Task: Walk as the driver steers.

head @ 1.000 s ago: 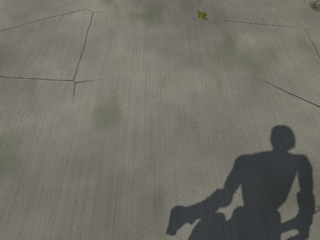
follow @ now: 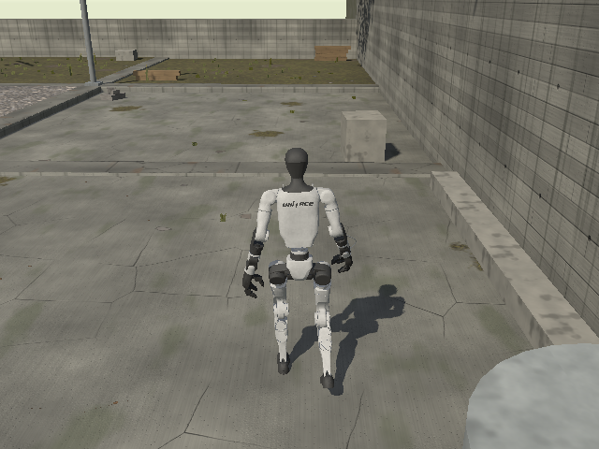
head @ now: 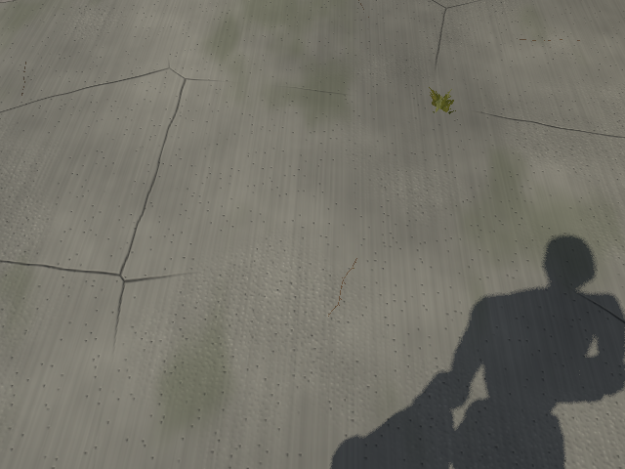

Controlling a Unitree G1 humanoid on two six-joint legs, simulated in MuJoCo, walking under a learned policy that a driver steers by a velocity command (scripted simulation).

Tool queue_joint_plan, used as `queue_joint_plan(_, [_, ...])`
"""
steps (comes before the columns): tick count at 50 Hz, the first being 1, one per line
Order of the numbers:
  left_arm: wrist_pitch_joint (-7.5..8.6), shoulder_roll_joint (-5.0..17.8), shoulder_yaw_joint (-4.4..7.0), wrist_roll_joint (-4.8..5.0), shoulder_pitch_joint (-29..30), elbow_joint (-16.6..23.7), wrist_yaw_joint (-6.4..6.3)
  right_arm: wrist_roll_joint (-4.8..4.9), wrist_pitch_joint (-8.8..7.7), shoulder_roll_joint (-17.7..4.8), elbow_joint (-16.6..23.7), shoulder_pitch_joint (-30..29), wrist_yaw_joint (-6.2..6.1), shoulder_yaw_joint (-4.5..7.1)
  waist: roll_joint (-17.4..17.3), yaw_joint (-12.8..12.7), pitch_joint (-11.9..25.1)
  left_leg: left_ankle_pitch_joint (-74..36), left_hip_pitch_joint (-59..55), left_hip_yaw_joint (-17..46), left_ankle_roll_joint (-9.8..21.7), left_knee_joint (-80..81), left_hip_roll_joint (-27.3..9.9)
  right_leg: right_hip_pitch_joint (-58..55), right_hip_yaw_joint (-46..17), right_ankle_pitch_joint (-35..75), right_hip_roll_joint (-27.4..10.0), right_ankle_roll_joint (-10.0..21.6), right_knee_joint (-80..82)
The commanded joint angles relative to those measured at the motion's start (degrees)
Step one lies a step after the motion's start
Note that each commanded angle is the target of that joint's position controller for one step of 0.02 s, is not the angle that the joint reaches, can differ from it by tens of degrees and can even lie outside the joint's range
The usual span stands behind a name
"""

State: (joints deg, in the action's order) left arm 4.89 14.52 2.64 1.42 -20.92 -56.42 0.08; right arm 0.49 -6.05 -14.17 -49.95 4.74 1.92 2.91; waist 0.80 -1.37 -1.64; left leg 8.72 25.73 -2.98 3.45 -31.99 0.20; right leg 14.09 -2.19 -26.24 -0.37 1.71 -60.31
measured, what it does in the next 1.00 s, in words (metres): walks ahead, turning left: right foot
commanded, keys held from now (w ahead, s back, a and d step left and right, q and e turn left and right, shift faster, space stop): w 0.42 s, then w+q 0.58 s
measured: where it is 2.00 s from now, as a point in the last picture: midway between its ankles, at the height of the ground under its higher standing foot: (279, 315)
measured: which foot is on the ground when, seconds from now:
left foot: down 0.00-0.50, up 0.52-1.00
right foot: up 0.00-0.46, down 0.48-1.00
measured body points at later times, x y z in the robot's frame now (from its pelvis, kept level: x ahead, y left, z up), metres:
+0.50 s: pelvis +0.28 -0.04 -0.01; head +0.31 -0.04 +0.44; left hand +0.49 +0.20 -0.10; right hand +0.23 -0.31 -0.15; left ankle +0.09 +0.09 -0.72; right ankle +0.40 -0.14 -0.73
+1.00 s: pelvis +0.54 -0.01 +0.00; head +0.57 +0.01 +0.45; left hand +0.47 +0.26 -0.14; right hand +0.78 -0.19 -0.11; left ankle +0.66 +0.14 -0.71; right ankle +0.40 -0.15 -0.73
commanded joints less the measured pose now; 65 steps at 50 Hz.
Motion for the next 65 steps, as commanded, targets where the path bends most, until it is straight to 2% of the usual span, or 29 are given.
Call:
queue_joint_plan(1, [2.28,7.05,1.52,0.43,4.37,5.77,-0.4,-0.26,-0.01,-6.46,0.08,7.89,-0.12,1.4,-4.18,4.09,6.11,1.22,-25.02,23.71,9.97,18.01,-16.63,27.11,-1.74,6.39,-5.87,1.55,-11.77])
queue_joint_plan(3, [0.6,4.95,1.85,-0.32,2.26,5.25,-0.83,-1.06,-0.36,-4.47,-0.26,5.82,0.23,0.8,-6.26,0.89,4.01,-2.31,-16.18,17.27,8.85,21.65,-13.29,20.23,-1.99,10.89,-8.23,1.36,-6.79])
queue_joint_plan(6, [-0.67,3.61,1.95,-0.7,3.29,5.85,-1.06,-0.93,-0.76,-6.66,-1.95,8.62,-0.39,1.32,-5.04,0.15,1.92,-7.8,-13.76,12.91,10.28,24.63,-12.63,21.61,-1.13,15.5,-8.76,0.04,-1.83])
queue_joint_plan(13, [-0.09,2.25,1.51,-0.85,17.38,10.1,-0.18,-0.12,0.14,-8.2,-4.29,14.98,-2.16,1.35,-4.08,4.02,-1.18,-10.13,-19.12,7.13,7.95,25.96,-10.98,25.46,1.08,32.4,-6.77,-1.29,20.48])
queue_joint_plan(17, [0.37,2.18,0.95,-0.33,23.89,12.42,1.05,0.26,0.99,-8.71,-6.33,19.11,-2.29,1.54,-3.86,6.24,-3.33,-9.78,-25.6,6.95,7.98,23.96,-13.11,26.63,2.03,30.82,-5.27,-0.76,27.15])
queue_joint_plan(20, [0.96,3.01,0.9,-0.15,25.49,13.93,2.13,0.51,1.84,-9.39,-7.2,19.66,-2.62,2.02,-4.62,5.51,-3.58,-14.05,-30.42,7.57,7.21,20.34,-15.57,25.92,2.09,25.4,-4.46,1.07,30.05])
queue_joint_plan(22, [1.3,5.0,1.73,-0.26,21.26,13.27,2.29,0.66,2.27,-10.1,-6.98,18.16,-2.7,2.32,-5.81,2.49,-0.89,-25.73,-30.47,7.57,6.04,15.1,-15.43,17.07,3.62,21.86,-2.12,2.71,31.58])
queue_joint_plan(23, [1.46,6.78,2.84,-0.45,14.22,11.32,2.03,0.73,2.53,-9.85,-6.64,16.65,-2.65,2.15,-5.64,-1.6,3.1,-34.0,-28.58,6.27,4.93,7.34,-13.21,6.78,5.08,22.46,-0.14,3.95,33.08])
queue_joint_plan(24, [1.57,10.23,4.32,-0.87,3.23,8.38,1.46,0.29,2.55,-8.14,-5.73,15.94,-2.54,1.4,-3.96,-6.01,10.54,-30.73,-20.29,4.39,3.11,-5.75,-9.83,-10.47,2.06,24.34,-3.09,6.27,31.13])
queue_joint_plan(25, [1.35,16.4,5.79,-2.12,-5.31,7.04,0.85,-0.46,1.75,-2.41,-4.32,20.96,-2.17,-0.31,7.89,-5.66,20.73,-6.69,1.38,1.05,-0.67,-28.84,-1.74,-34.71,-19.56,21.24,-18.9,13.18,31.61])
queue_joint_plan(26, [1.09,13.49,4.8,-1.7,-6.52,6.47,0.97,0.69,0.43,-1.37,-5.37,22.67,-1.85,-0.81,14.89,-5.46,26.79,24.25,11.8,8.41,-1.39,-40.88,3.11,-39.72,-38.6,14.72,-25.33,17.39,40.85])
queue_joint_plan(27, [1.2,9.63,3.56,-1.36,-2.41,7.08,0.84,2.43,-0.24,-7.7,-4.61,17.98,-1.79,1.0,9.52,-5.42,18.12,22.15,16.67,11.56,-0.48,-45.56,-0.6,-32.4,-31.6,11.37,-23.2,14.04,42.23])
queue_joint_plan(29, [1.43,5.37,2.19,-1.45,6.57,8.28,0.88,2.26,0.09,-7.34,-3.15,11.91,-2.35,1.42,3.35,-2.06,6.89,12.42,14.78,8.77,-0.08,-40.99,-6.09,-15.04,-16.24,15.25,-18.72,9.95,46.26])
queue_joint_plan(31, [1.93,3.21,1.68,-2.16,10.12,7.86,1.13,1.68,1.99,-5.05,-3.87,14.04,-2.62,1.96,5.23,1.3,3.27,7.41,8.61,9.14,-0.1,-36.45,-8.44,-5.96,-7.61,17.98,-15.31,8.02,50.4])
queue_joint_plan(33, [2.33,3.89,2.02,-2.32,9.65,6.81,0.93,1.71,3.34,-2.92,-3.81,14.74,-2.63,1.96,4.38,2.37,1.64,4.92,8.35,8.96,-0.37,-35.16,-8.64,-3.23,-2.5,22.58,-14.66,8.48,52.5])
queue_joint_plan(38, [2.11,6.04,2.72,-2.68,7.43,5.25,-0.67,0.86,3.73,-3.07,-0.61,8.06,-2.15,2.54,2.5,1.86,-0.89,-7.74,15.5,9.87,-1.52,-23.58,-7.87,-6.47,5.72,28.67,-14.3,8.09,53.87])
queue_joint_plan(42, [1.46,7.49,3.08,-2.06,5.02,4.55,-1.56,0.47,3.44,-1.76,2.44,0.12,-0.61,1.75,1.3,-0.72,-3.24,-13.29,15.08,4.88,-1.28,-12.47,-7.26,-9.7,10.88,29.52,-14.51,7.07,54.38])
queue_joint_plan(46, [-0.06,8.65,3.68,-1.14,1.48,3.31,-1.74,0.71,3.48,-1.46,6.27,-5.75,0.86,1.24,1.09,-2.46,-4.99,-8.28,17.88,1.63,0.27,-6.92,-6.36,-18.61,13.39,34.96,-16.99,6.62,50.59])
queue_joint_plan(49, [-1.13,10.89,4.35,-0.38,3.39,4.04,-1.96,0.9,3.69,-3.62,8.0,-3.95,1.62,2.16,3.71,0.45,-1.8,0.05,9.81,-3.12,2.94,-5.72,-2.17,-21.13,15.8,57.88,-17.43,5.0,42.03])
queue_joint_plan(51, [-1.95,12.29,4.56,0.07,5.76,4.82,-2.13,1.3,3.79,-7.73,6.03,7.53,1.43,4.42,4.66,7.48,4.97,1.44,-6.52,-5.55,5.99,-2.86,2.76,-18.39,17.36,69.64,-15.63,3.01,25.14])
queue_joint_plan(52, [-1.8,11.9,4.27,-0.19,5.98,5.49,-2.18,1.31,4.0,-12.06,3.6,16.94,0.42,6.63,1.64,11.86,9.99,-1.11,-23.17,-0.76,8.5,0.75,2.52,-8.14,17.61,58.91,-13.15,0.39,9.99])
queue_joint_plan(53, [-0.63,3.52,1.94,-2.74,2.0,8.09,-1.46,1.47,4.13,-18.62,2.78,19.13,-0.62,7.87,-13.9,6.79,13.61,0.18,-42.06,26.45,16.49,2.59,-12.26,16.53,15.52,7.64,-4.04,-3.05,-11.06])
queue_joint_plan(54, [2.24,3.6,1.14,-0.79,3.7,10.3,-0.59,0.62,3.16,-17.68,4.78,20.09,-0.25,6.89,-12.63,6.56,23.1,9.3,-50.4,52.31,23.85,13.94,-20.28,27.9,0.83,-9.14,3.15,-3.34,-21.95])
queue_joint_plan(55, [3.96,7.26,2.06,1.61,11.07,11.91,0.04,-0.03,2.48,-13.17,4.58,19.36,-0.05,5.63,-6.87,8.85,17.18,6.22,-47.82,45.42,19.67,16.16,-18.63,34.04,-2.99,-4.28,-0.26,-1.55,-22.28])
queue_joint_plan(56, [4.69,7.03,1.88,1.59,12.6,12.28,0.04,0.33,1.94,-10.71,4.95,16.1,-0.14,4.97,-4.35,6.98,11.54,1.96,-40.12,36.83,17.22,15.5,-16.32,33.97,-2.7,1.01,-2.96,-0.24,-17.76])
queue_joint_plan(57, [4.63,7.2,2.21,0.06,12.29,11.26,-0.45,0.56,1.75,-8.51,6.15,11.14,-0.15,4.27,-0.62,4.06,7.86,-3.49,-30.84,30.25,15.23,15.62,-13.72,29.73,-2.61,4.48,-5.3,-0.4,-12.65])
queue_joint_plan(58, [3.88,8.35,2.93,-0.97,11.5,10.93,-0.78,0.17,1.68,-6.95,7.55,7.41,-0.36,3.64,-0.96,1.83,5.73,-12.66,-23.65,25.7,14.3,16.24,-12.07,24.97,-2.56,6.23,-6.52,-1.09,-9.13])
queue_joint_plan(62, [0.95,6.1,2.91,-2.35,11.5,12.35,-1.41,-0.22,1.91,-10.26,8.42,7.55,-1.88,4.25,-1.26,-0.61,4.17,-36.88,-12.48,16.51,13.18,15.61,-8.45,18.65,0.05,10.13,-4.8,-4.72,1.22])
queue_joint_plan(65, [0.31,4.31,2.08,-2.36,16.58,14.29,-1.37,0.49,3.35,-10.82,8.44,9.17,-3.05,4.51,-4.44,1.06,5.03,-36.81,-10.43,12.84,9.79,13.16,-4.59,16.13,1.15,20.37,-1.32,-5.44,14.46])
